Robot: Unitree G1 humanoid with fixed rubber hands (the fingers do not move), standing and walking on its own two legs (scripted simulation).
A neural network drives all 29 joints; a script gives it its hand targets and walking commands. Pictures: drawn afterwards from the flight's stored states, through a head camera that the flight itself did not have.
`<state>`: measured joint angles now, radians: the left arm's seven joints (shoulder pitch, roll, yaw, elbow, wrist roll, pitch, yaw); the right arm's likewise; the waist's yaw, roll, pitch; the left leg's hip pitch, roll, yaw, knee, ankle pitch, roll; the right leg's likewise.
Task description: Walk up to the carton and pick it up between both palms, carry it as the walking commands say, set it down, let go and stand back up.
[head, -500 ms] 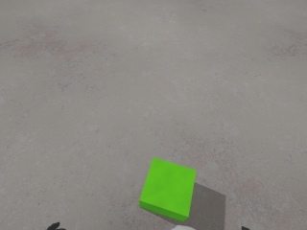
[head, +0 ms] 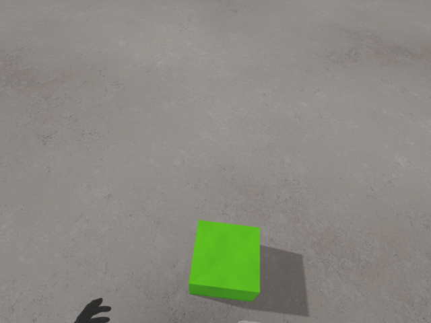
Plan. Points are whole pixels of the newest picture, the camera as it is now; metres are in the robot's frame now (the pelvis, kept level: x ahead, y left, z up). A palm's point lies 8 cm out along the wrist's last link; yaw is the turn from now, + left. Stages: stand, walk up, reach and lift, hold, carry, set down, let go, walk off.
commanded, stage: walk up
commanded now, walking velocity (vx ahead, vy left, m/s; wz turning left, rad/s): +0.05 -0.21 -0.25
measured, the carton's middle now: (224, 260) +0.45 -0.07 -0.67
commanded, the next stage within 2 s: stand in 1.50 s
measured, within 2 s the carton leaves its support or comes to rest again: neither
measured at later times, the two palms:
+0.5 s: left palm out of the picture +0.11 +0.14 -0.08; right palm out of the picture +0.02 -0.36 -0.13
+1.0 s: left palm out of the picture +0.03 +0.22 -0.11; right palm out of the picture +0.06 -0.34 -0.11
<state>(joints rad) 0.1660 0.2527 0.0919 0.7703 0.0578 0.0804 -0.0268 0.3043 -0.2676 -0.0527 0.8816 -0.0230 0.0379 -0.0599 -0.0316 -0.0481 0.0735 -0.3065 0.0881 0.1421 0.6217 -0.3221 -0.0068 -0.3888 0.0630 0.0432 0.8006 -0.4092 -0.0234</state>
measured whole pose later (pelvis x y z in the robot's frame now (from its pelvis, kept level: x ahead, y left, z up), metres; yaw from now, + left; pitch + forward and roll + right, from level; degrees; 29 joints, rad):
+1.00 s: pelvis +0.01 -0.06 +0.01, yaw -3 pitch +0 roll +2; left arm 0.29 0.25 0.07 0.94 0.04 0.03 0.07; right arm 0.21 -0.28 -0.10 0.93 -0.03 0.07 -0.01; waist 0.04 -0.01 0.05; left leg -0.34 -0.04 0.07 0.80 -0.47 -0.01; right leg -0.20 -0.11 0.01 0.50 -0.31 0.06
